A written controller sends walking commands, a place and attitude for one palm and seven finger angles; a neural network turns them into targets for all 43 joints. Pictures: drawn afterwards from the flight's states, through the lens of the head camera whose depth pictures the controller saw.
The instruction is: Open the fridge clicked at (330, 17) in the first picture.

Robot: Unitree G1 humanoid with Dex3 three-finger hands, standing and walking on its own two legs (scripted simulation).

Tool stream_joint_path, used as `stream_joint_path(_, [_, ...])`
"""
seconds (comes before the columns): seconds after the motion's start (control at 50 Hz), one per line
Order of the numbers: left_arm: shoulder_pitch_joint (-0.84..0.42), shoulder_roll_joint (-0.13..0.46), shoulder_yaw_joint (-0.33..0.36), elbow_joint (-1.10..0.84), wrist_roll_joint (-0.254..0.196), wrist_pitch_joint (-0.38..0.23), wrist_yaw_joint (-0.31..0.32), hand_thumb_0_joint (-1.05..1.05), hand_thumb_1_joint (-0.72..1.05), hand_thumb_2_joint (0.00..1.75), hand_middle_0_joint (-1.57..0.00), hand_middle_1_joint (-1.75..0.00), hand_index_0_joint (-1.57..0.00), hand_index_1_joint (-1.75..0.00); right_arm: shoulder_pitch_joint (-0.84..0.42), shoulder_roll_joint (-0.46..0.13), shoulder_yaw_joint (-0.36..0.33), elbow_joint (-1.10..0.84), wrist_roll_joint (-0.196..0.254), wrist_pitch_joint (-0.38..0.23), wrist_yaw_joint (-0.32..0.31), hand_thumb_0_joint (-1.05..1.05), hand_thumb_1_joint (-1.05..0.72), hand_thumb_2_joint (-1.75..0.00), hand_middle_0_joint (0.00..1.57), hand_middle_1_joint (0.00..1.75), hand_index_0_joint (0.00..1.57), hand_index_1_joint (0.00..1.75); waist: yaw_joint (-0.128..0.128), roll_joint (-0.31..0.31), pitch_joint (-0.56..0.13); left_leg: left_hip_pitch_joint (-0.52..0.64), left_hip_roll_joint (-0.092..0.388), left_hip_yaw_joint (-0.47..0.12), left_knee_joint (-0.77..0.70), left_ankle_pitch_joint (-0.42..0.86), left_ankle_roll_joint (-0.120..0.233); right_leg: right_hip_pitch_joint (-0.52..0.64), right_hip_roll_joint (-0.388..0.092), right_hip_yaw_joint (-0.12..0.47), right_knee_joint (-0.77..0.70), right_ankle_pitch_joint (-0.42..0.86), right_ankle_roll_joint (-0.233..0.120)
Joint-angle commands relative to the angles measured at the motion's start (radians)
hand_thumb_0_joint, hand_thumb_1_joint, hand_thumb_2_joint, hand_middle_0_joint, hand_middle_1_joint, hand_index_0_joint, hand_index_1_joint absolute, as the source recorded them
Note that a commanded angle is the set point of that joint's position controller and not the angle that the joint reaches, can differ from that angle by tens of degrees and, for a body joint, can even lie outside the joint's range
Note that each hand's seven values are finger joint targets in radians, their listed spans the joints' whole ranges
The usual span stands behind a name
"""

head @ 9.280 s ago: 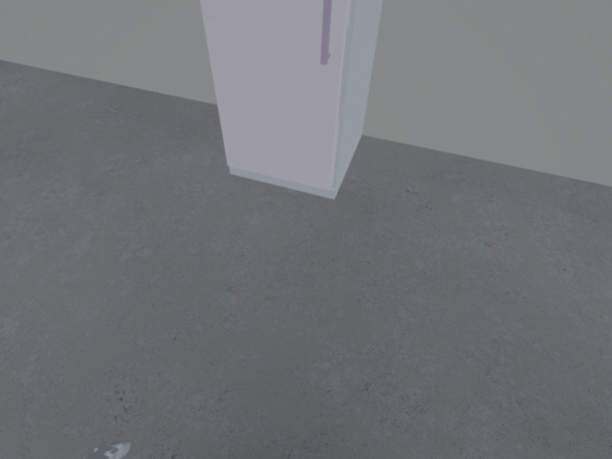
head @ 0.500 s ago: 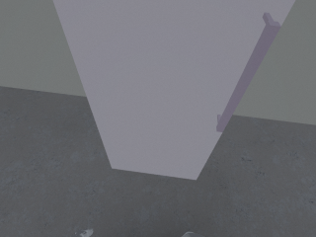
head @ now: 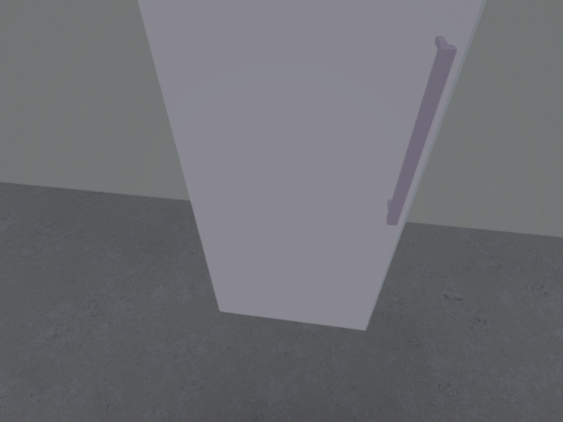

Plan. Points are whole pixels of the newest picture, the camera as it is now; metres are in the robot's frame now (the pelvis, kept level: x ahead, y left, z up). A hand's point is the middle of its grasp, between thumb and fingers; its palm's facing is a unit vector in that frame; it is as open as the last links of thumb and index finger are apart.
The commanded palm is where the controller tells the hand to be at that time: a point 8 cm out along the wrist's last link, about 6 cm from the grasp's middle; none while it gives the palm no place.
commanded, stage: come to a stop and stand still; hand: right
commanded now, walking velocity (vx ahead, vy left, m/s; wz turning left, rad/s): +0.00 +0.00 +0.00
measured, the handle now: (412, 145) +0.57 -0.19 +0.13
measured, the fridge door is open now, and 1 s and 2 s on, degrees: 0 0 0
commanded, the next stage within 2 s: look again from close up in 0.54 s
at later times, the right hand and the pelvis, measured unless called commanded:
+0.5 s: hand out of the picture -0.05 -0.17 -0.17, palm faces +0.03 +0.99 -0.16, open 7.3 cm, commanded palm none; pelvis -0.04 +0.00 +0.01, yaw +0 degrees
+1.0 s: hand out of the picture -0.08 -0.19 -0.16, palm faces +0.05 +0.98 -0.19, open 7.3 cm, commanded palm none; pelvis -0.08 -0.01 +0.01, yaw -1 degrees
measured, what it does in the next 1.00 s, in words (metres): shifts its weight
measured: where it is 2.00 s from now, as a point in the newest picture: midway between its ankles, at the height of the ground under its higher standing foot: outside the picture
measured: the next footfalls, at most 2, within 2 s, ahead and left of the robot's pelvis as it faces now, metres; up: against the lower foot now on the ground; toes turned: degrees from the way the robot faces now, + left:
right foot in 1.40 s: -0.19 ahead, -0.10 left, +0.00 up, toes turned -4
left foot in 1.70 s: -0.20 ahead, +0.09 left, +0.00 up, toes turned -1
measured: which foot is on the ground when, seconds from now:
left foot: down 0.00-1.00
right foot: down 0.00-1.00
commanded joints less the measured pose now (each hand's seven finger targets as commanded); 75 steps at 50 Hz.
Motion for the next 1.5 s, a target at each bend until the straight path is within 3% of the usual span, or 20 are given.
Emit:
stream_joint_path(0.0, [0.005,0.117,0.004,-0.05,0.006,-0.047,0.022,0.0,0.9,0.9,-0.2,-0.3,-0.2,-0.3,0.025,-0.065,-0.015,-0.052,0.013,-0.03,-0.002,0.0,-0.9,-0.9,0.2,0.3,0.2,0.3,-0.049,-0.256,0.114,-0.003,-0.008,-0.023,-0.04,-0.161,0.004,-0.119,-0.233,0.315,-0.431,-0.204,-0.091])
stream_joint_path(0.02, [-0.041,0.118,0.002,-0.049,0.001,-0.052,0.025,0.0,0.9,0.9,-0.2,-0.3,-0.2,-0.3,0.023,-0.077,-0.015,-0.026,0.006,-0.029,-0.001,0.0,-0.9,-0.9,0.2,0.3,0.2,0.3,-0.057,-0.277,0.111,0.068,0.005,-0.019,-0.015,-0.114,0.004,-0.167,-0.233,0.314,-0.447,-0.229,-0.1])
stream_joint_path(0.1, [-0.05,0.11,-0.002,-0.031,-0.002,-0.048,0.027,0.0,0.9,0.9,-0.2,-0.3,-0.2,-0.3,0.041,-0.05,-0.004,0.019,0.005,-0.038,0.015,0.0,-0.9,-0.9,0.2,0.3,0.2,0.3,-0.063,-0.042,0.104,0.154,0.008,-0.062,-0.144,-0.038,0.011,-0.182,-0.162,0.206,-0.369,-0.236,-0.063])
stream_joint_path(0.28, [0.012,0.081,-0.003,0.013,0.003,-0.033,0.017,0.0,0.9,0.9,-0.2,-0.3,-0.2,-0.3,0.028,-0.077,-0.008,0.04,0.008,-0.052,0.012,0.0,-0.9,-0.9,0.2,0.3,0.2,0.3,-0.01,0.033,0.11,-0.022,0.071,-0.176,-0.303,-0.3,0.039,-0.06,-0.072,0.108,-0.237,-0.171,-0.018])
stream_joint_path(0.6, [-0.044,0.12,0.004,0.021,0.002,-0.047,0.022,0.0,0.9,0.9,-0.2,-0.3,-0.2,-0.3,0.052,-0.068,-0.009,0.071,0.003,-0.051,0.019,0.0,-0.9,-0.9,0.2,0.3,0.2,0.3,-0.032,-0.059,0.09,0.044,0.031,-0.126,-0.219,-0.192,0.022,-0.121,-0.117,0.174,-0.328,-0.272,-0.028])
stream_joint_path(0.94, [-0.073,0.158,0.021,0.009,0.006,-0.034,0.022,0.0,0.9,0.9,-0.2,-0.3,-0.2,-0.3,0.03,-0.107,-0.031,0.057,-0.002,-0.035,0.027,0.0,-0.9,-0.9,0.2,0.3,0.2,0.3,-0.027,-0.03,0.071,-0.008,0.018,-0.134,-0.2,-0.285,0.022,-0.113,-0.085,0.164,-0.292,-0.325,-0.027])
stream_joint_path(1.08, [-0.24,0.212,0.037,-0.051,0.003,-0.026,0.016,0.0,0.9,0.9,-0.2,-0.3,-0.2,-0.3,0.195,-0.081,-0.045,0.085,-0.011,-0.013,0.032,0.0,-0.9,-0.9,0.2,0.3,0.2,0.3,-0.122,-0.097,0.069,0.244,-0.029,-0.045,0.091,-0.15,0.015,-0.389,-0.144,0.179,-0.37,-0.427,-0.059])
stream_joint_path(1.12, [-0.274,0.206,0.039,-0.071,0.005,-0.018,0.012,0.0,0.9,0.9,-0.2,-0.3,-0.2,-0.3,0.245,-0.09,-0.048,0.086,-0.016,-0.009,0.028,0.0,-0.9,-0.9,0.2,0.3,0.2,0.3,-0.143,-0.034,0.093,0.218,-0.005,-0.095,0.033,-0.234,0.033,-0.424,-0.093,0.125,-0.271,-0.441,-0.042])
stream_joint_path(1.14, [-0.276,0.178,0.037,-0.085,0.004,-0.009,0.009,0.0,0.9,0.9,-0.2,-0.3,-0.2,-0.3,0.261,-0.109,-0.051,0.079,-0.02,-0.009,0.023,0.0,-0.9,-0.9,0.2,0.3,0.2,0.3,-0.146,0.067,0.117,0.12,0.047,-0.214,-0.117,-0.395,0.058,-0.404,-0.021,0.075,-0.118,-0.427,-0.02])
stream_joint_path(1.18, [-0.154,0.129,0.054,-0.074,0.0,0.033,0.008,0.0,0.9,0.9,-0.2,-0.3,-0.2,-0.3,0.053,-0.197,-0.052,-0.011,-0.019,-0.012,0.007,0.0,-0.9,-0.9,0.2,0.3,0.2,0.3,-0.029,0.31,0.12,-0.407,0.301,-0.616,-0.62,-0.778,0.158,-0.073,0.093,0.028,0.586,-0.199,0.017])
stream_joint_path(1.2, [-0.059,0.165,0.065,-0.056,0.004,0.044,0.008,0.0,0.9,0.9,-0.2,-0.3,-0.2,-0.3,-0.127,-0.22,-0.062,-0.067,-0.015,-0.016,-0.007,0.0,-0.9,-0.9,0.2,0.3,0.2,0.3,0.068,0.276,0.117,-0.536,0.297,-0.606,-0.631,-0.705,0.163,0.004,0.082,0.098,0.771,-0.138,0.01])
stream_joint_path(1.24, [0.117,0.17,0.071,0.011,0.007,0.035,0.001,0.0,0.9,0.9,-0.2,-0.3,-0.2,-0.3,-0.325,-0.22,-0.069,-0.123,-0.017,-0.03,-0.014,0.0,-0.9,-0.9,0.2,0.3,0.2,0.3,0.164,0.233,0.026,-0.594,0.198,-0.327,-0.532,-0.49,0.081,0.155,0.043,0.059,0.824,-0.054,0.006])
stream_joint_path(1.26, [0.168,0.145,0.056,0.017,0.006,0.022,-0.002,0.0,0.9,0.9,-0.2,-0.3,-0.2,-0.3,-0.288,-0.201,-0.067,-0.122,-0.022,-0.033,-0.016,0.0,-0.9,-0.9,0.2,0.3,0.2,0.3,0.158,0.207,0.006,-0.498,0.148,-0.238,-0.496,-0.412,0.048,0.17,0.046,0.007,0.665,-0.101,0.0])
stream_joint_path(1.32, [0.2,0.061,0.028,0.025,-0.002,0.01,-0.005,0.0,0.9,0.9,-0.2,-0.3,-0.2,-0.3,-0.131,-0.177,-0.073,-0.06,-0.027,-0.007,-0.021,0.0,-0.9,-0.9,0.2,0.3,0.2,0.3,0.098,0.146,0.045,-0.289,0.119,-0.214,-0.352,-0.317,0.007,0.214,0.033,-0.042,0.04,-0.285,-0.031])
stream_joint_path(1.36, [0.194,0.057,0.014,0.035,0.003,-0.001,0.015,0.0,0.9,0.9,-0.2,-0.3,-0.2,-0.3,-0.068,-0.074,-0.055,-0.05,0.0,0.002,-0.025,0.0,-0.9,-0.9,0.2,0.3,0.2,0.3,0.064,-0.186,0.171,-0.212,-0.08,-0.09,0.202,-0.202,-0.029,0.079,-0.03,0.005,-0.415,-0.086,-0.027])
stream_joint_path(1.38, [0.09,0.064,0.006,0.002,0.003,-0.013,0.034,0.0,0.9,0.9,-0.2,-0.3,-0.2,-0.3,-0.002,-0.025,-0.043,-0.043,0.006,0.007,-0.02,0.0,-0.9,-0.9,0.2,0.3,0.2,0.3,0.008,-0.288,0.209,-0.302,-0.13,-0.087,0.507,-0.218,-0.051,-0.016,-0.176,0.17,-0.392,0.101,-0.043])
stream_joint_path(1.4, [-0.018,0.096,-0.001,-0.064,0.009,-0.027,0.052,0.0,0.9,0.9,-0.2,-0.3,-0.2,-0.3,0.034,-0.029,-0.049,-0.056,0.013,0.008,-0.006,0.0,-0.9,-0.9,0.2,0.3,0.2,0.3,-0.061,-0.203,0.18,-0.262,-0.09,-0.145,0.653,-0.167,-0.046,-0.126,-0.243,0.222,-0.367,0.31,-0.061])
stream_joint_path(1.42, [-0.118,0.143,0.005,-0.095,0.008,-0.039,0.056,0.0,0.9,0.9,-0.2,-0.3,-0.2,-0.3,0.029,-0.076,-0.067,-0.063,0.008,0.021,0.004,0.0,-0.9,-0.9,0.2,0.3,0.2,0.3,-0.114,-0.189,0.113,-0.215,-0.059,-0.172,0.71,-0.119,-0.058,-0.186,-0.286,0.303,-0.391,0.159,-0.113])
stream_joint_path(1.44, [-0.188,0.155,0.01,-0.094,0.0,-0.049,0.053,0.0,0.9,0.9,-0.2,-0.3,-0.2,-0.3,-0.096,-0.125,-0.069,-0.081,0.0,0.022,0.006,0.0,-0.9,-0.9,0.2,0.3,0.2,0.3,-0.092,-0.286,0.257,-0.26,-0.002,-0.227,0.684,-0.084,-0.048,-0.347,-0.325,0.431,-0.473,-0.167,-0.161])
stream_joint_path(1.48, [-0.186,0.112,-0.014,-0.098,0.01,-0.062,0.043,0.0,0.9,0.9,-0.2,-0.3,-0.2,-0.3,-0.071,-0.129,-0.059,-0.073,-0.003,0.01,0.018,0.0,-0.9,-0.9,0.2,0.3,0.2,0.3,-0.115,-0.118,0.338,-0.237,0.03,-0.198,0.628,-0.021,-0.025,-0.337,-0.273,0.364,-0.45,-0.187,-0.179])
